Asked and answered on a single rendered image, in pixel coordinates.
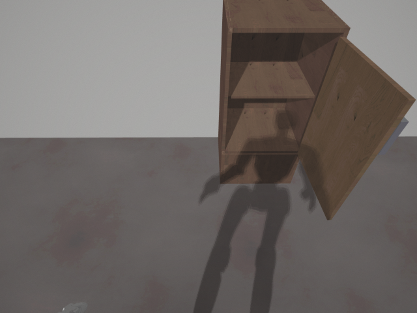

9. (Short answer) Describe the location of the handle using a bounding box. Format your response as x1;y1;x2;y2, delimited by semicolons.
378;117;409;155

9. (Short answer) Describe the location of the cupboard door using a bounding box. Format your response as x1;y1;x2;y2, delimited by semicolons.
297;37;416;220

